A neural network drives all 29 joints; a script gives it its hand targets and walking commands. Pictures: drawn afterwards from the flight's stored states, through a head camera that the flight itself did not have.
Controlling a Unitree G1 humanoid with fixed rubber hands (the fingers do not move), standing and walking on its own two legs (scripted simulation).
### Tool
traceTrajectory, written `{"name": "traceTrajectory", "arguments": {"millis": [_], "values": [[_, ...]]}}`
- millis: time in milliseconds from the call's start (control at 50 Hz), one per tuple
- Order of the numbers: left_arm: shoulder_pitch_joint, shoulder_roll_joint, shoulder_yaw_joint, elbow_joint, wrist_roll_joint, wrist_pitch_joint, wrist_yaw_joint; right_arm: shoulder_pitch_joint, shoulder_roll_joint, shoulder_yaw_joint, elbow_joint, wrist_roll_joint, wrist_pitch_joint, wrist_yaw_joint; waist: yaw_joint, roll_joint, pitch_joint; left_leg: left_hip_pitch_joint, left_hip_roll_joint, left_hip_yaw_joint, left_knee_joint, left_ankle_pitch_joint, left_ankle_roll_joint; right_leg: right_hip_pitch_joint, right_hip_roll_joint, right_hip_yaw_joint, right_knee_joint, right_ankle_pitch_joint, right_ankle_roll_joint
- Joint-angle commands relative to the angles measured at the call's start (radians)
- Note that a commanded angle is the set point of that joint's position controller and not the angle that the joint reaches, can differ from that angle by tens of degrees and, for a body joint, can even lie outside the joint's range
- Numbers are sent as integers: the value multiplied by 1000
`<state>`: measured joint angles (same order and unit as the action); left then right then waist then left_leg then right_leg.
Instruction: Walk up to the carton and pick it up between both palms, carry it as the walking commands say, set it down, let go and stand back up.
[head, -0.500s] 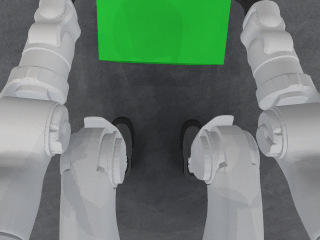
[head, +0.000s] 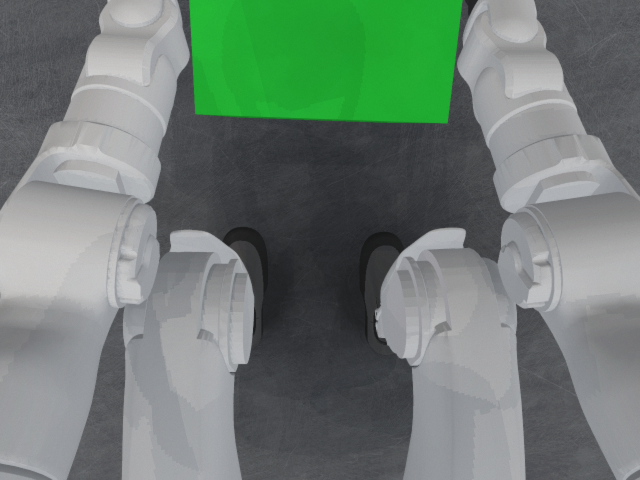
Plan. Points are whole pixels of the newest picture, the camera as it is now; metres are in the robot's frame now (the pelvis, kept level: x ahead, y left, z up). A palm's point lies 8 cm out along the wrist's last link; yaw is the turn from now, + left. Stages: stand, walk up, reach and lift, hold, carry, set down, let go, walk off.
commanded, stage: reach and lift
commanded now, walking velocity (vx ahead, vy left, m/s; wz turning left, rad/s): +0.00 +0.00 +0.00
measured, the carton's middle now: (320, 22) +0.52 +0.00 -0.25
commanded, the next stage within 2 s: none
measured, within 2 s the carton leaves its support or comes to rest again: leaves its support in 0.44 s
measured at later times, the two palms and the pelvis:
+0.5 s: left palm out of the picture +0.55 +0.15 -0.17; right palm out of the picture +0.54 -0.15 -0.17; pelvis +0.01 +0.00 -0.02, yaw +0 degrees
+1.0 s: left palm out of the picture +0.55 +0.15 -0.10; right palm out of the picture +0.55 -0.15 -0.10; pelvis +0.01 +0.00 +0.01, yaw +0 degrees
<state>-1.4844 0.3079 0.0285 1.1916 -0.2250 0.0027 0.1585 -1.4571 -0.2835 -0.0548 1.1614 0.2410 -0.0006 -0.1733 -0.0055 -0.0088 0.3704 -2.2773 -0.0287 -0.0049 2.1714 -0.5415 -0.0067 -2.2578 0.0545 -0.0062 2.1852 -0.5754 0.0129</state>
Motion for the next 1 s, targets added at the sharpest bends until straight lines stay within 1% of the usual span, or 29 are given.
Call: {"name": "traceTrajectory", "arguments": {"millis": [0,60,80,160,240,300,400,520,720,860,980], "values": [[-394,-379,-98,-136,11,-4,-117,-400,384,108,-143,-9,0,119,7,26,-1160,592,-44,4,-129,297,-3,501,40,-4,-155,301,6],[-502,-698,-123,-157,48,30,-208,-530,705,145,-186,-40,33,208,4,17,-1129,549,-65,10,-113,275,5,478,57,-10,-143,285,-4],[-502,-749,-108,-162,69,43,-229,-539,752,135,-194,-56,45,229,4,17,-1113,536,-70,16,-108,269,7,466,60,-15,-137,281,-6],[-477,-878,-67,-192,121,88,-289,-526,882,106,-212,-104,90,294,7,10,-1065,501,-84,34,-88,276,16,440,71,-30,-119,292,-7],[-450,-951,-64,-216,129,115,-319,-507,957,102,-238,-115,114,325,6,12,-1062,491,-89,38,-76,293,22,427,76,-32,-105,305,-10],[-428,-984,-71,-229,123,127,-328,-503,976,112,-262,-114,125,334,4,14,-1064,498,-90,38,-73,300,22,428,75,-34,-99,306,-12],[-423,-1014,-81,-259,106,131,-334,-481,1014,113,-284,-107,132,339,2,8,-1096,500,-93,39,-69,333,22,445,77,-36,-96,347,-11],[-463,-1040,-120,-331,87,141,-326,-504,1045,137,-348,-101,146,330,-2,9,-1249,558,-96,47,-80,362,13,512,81,-46,-102,379,-5],[-490,-1072,-123,-397,135,201,-325,-510,1088,138,-387,-144,211,330,4,9,-1355,598,-94,67,-138,273,8,523,83,-62,-160,281,3],[-475,-1115,-120,-422,160,243,-329,-509,1125,141,-419,-158,249,335,9,15,-1440,636,-97,80,-180,266,2,540,88,-77,-206,266,7],[-437,-1149,-114,-440,184,269,-335,-470,1158,135,-423,-177,276,342,7,19,-1472,647,-104,84,-220,288,-5,548,95,-80,-247,288,7]]}}
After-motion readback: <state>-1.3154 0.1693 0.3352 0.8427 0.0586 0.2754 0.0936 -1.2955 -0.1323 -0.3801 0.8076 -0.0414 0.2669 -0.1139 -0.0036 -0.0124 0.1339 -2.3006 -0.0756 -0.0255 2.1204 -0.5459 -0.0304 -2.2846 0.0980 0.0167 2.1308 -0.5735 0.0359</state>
